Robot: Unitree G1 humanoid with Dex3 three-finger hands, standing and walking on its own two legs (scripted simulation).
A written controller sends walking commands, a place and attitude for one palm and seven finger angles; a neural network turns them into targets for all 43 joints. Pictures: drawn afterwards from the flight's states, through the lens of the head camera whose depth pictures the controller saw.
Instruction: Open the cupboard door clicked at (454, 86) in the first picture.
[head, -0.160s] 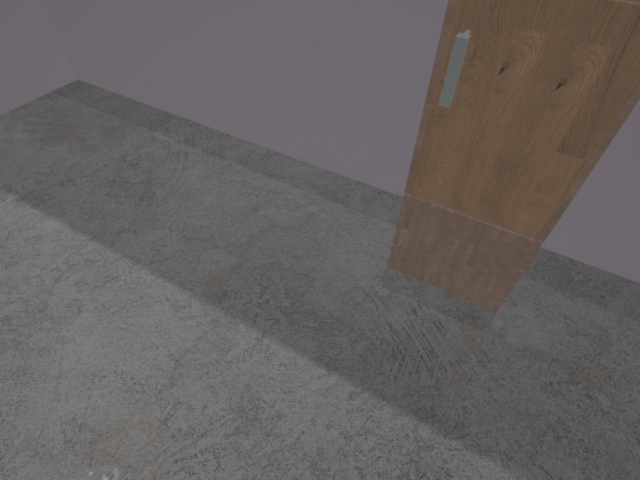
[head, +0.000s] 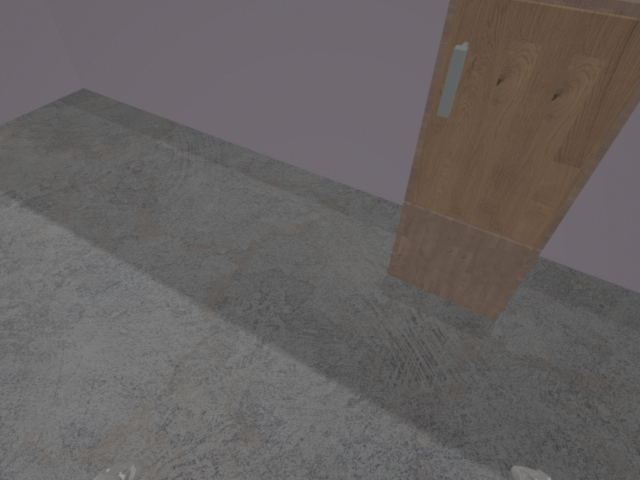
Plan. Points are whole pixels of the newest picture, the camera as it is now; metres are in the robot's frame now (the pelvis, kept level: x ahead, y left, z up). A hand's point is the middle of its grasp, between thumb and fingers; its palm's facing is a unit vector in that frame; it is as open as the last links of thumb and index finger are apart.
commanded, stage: stand and wait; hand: left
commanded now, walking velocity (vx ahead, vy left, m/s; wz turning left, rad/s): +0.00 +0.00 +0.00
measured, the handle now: (454, 79) +0.97 -0.26 +0.07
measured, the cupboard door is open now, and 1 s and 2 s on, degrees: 0 0 0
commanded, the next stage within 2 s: look at it before walking up in 0.68 s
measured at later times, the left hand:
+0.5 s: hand out of the picture +0.05 +0.24 -0.15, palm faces -0.02 -0.94 -0.34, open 7.4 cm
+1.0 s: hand out of the picture +0.05 +0.23 -0.15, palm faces -0.03 -0.94 -0.33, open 7.4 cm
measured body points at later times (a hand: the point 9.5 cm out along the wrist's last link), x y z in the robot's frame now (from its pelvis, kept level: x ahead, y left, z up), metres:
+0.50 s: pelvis -0.02 -0.01 +0.01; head -0.02 -0.01 +0.45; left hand +0.05 +0.29 -0.13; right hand +0.06 -0.31 -0.13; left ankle -0.02 +0.11 -0.74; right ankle -0.02 -0.14 -0.74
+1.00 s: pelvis -0.02 -0.01 +0.01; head -0.02 -0.02 +0.46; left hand +0.05 +0.28 -0.13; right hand +0.05 -0.31 -0.13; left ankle -0.02 +0.11 -0.74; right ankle -0.02 -0.14 -0.74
